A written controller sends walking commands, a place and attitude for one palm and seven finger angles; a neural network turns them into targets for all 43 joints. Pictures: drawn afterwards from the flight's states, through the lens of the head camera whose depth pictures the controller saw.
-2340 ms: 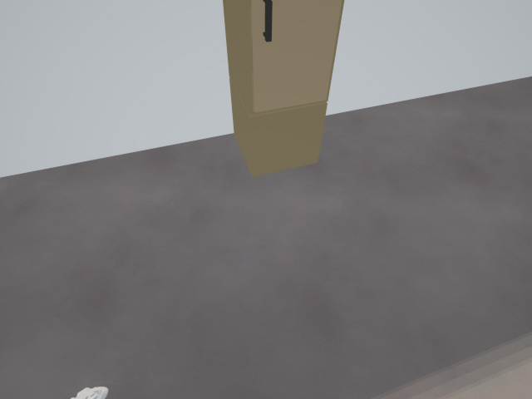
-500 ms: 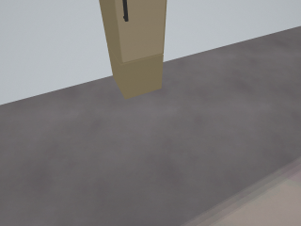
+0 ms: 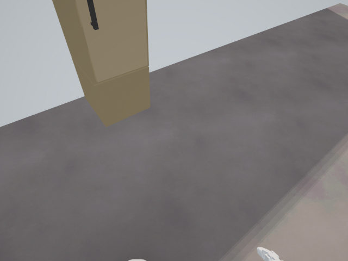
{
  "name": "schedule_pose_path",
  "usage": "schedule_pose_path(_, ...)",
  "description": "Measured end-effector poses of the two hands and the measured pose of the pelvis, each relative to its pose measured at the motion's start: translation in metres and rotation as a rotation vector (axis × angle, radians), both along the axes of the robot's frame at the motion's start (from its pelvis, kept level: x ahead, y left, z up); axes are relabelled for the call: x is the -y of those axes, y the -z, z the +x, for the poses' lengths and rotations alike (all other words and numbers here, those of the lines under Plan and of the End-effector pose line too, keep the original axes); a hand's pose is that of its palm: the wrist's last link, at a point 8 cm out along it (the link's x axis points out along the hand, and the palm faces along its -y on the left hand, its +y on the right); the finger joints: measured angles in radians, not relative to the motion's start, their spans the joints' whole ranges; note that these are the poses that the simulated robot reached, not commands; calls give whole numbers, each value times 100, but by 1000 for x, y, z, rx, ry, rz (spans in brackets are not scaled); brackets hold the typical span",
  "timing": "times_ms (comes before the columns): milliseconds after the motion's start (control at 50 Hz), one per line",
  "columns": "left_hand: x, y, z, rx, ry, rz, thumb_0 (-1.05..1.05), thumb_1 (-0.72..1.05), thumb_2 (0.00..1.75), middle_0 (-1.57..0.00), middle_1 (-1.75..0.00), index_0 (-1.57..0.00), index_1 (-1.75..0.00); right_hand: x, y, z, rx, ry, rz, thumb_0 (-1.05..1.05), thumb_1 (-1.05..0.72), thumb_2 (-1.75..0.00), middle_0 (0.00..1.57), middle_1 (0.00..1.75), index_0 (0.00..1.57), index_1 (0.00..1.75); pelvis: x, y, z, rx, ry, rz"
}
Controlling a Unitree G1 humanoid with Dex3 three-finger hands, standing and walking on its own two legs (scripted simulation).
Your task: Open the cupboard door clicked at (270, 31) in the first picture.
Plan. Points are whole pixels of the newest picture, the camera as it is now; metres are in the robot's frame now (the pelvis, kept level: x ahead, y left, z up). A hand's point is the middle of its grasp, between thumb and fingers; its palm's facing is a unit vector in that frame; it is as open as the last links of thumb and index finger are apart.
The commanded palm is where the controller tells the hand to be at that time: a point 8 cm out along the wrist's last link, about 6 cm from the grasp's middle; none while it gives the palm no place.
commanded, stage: walk to a spot facing it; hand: left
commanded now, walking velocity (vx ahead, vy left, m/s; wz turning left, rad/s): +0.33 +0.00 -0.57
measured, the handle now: (91, 12) +1.06 +0.54 +0.06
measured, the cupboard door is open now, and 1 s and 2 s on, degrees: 0 0 0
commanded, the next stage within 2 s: turn to face it in 1.38 s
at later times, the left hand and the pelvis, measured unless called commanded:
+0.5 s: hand (155, 176) +0.39 +0.11 -0.15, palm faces -0.41 -0.90 -0.15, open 7.4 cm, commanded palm none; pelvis +0.18 +0.00 +0.01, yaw -18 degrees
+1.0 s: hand (153, 161) +0.46 +0.13 -0.18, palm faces -0.34 -0.92 -0.19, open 7.3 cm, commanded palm none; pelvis +0.39 -0.05 +0.00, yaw -26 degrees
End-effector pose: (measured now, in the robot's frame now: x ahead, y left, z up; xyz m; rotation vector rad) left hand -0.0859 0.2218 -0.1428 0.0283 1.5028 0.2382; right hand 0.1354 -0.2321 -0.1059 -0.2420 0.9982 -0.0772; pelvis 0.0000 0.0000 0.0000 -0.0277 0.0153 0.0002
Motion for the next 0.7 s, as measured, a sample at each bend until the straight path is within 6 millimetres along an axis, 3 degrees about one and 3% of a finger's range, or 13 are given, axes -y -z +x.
schedule_pose_path(40, -22, 8, 31, 7, 43, 5, 1, 91, 90, -20, -30, -20, -30, -9, 0, 5, 29, 33, -9, 1, -91, -90, 20, 30, 20, 30, -10, 4, 11, 11, 37, 6)
schedule_pose_path(80, -41, 7, 71, 42, 101, 17, 1, 91, 90, -20, -30, -20, -30, -15, -3, -2, 19, 82, -6, 1, -91, -90, 20, 30, 20, 30, -17, 1, 23, 20, 75, 8)
schedule_pose_path(160, -66, -7, 167, 169, 206, 42, 1, 91, 90, -20, -30, -19, -30, -25, -4, -35, -76, 195, 1, 1, -90, -90, 20, 30, 20, 30, -27, -11, 49, 19, 130, 6)
schedule_pose_path(240, -68, -22, 259, 289, 302, 52, 1, 92, 90, -19, -30, -19, -30, -25, -3, -77, -198, 330, -14, 0, -93, -90, 20, 30, 20, 30, -33, -17, 77, 12, 182, 11)
schedule_pose_path(360, -29, -30, 374, 380, 450, 12, 1, 92, 90, -19, -30, -19, -29, -41, -1, -133, -410, 483, 15, 0, -92, -90, 20, 30, 20, 30, -30, -17, 120, 15, 248, 15)
schedule_pose_path(480, 48, -24, 469, 415, 599, -64, 1, 92, 90, -19, -30, -19, -30, -68, 1, -158, -599, 611, 102, 1, -91, -90, 20, 30, 19, 30, -8, -9, 169, 12, 309, 17)
schedule_pose_path(540, 92, -16, 509, 444, 659, -96, 1, 91, 90, -19, -30, -19, -30, -76, 7, -155, -675, 660, 159, 1, -91, -90, 20, 30, 19, 30, 12, 1, 197, 9, 335, 12)
schedule_pose_path(600, 122, -6, 534, 486, 666, -107, 0, 91, 90, -20, -30, -20, -30, -69, 20, -134, -709, 688, 209, 1, -91, -90, 20, 30, 20, 30, 35, 13, 222, 17, 356, 19)
schedule_pose_path(640, 127, -5, 536, 462, 657, -106, 0, 91, 90, -20, -30, -20, -30, -54, 26, -103, -662, 691, 210, 1, -91, -90, 20, 30, 20, 30, 43, 11, 235, 28, 367, 11)
schedule_pose_path(700, 121, -7, 527, 385, 631, -82, 0, 91, 90, -20, -30, -20, -30, -22, 31, -39, -519, 671, 185, 1, -91, -90, 20, 30, 20, 30, 51, 2, 256, 32, 386, 5)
